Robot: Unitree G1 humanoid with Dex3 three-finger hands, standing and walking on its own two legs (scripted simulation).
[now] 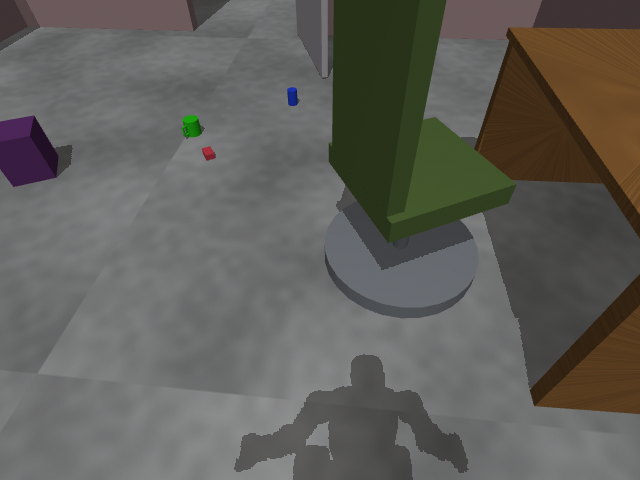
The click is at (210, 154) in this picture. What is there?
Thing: small brick
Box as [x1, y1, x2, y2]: [202, 146, 214, 160]
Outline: 209,146 202,148 202,151 207,160 214,158 214,154
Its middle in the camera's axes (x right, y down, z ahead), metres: -0.62 -0.48 +2.15
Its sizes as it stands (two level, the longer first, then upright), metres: 0.078 0.049 0.033
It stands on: the floor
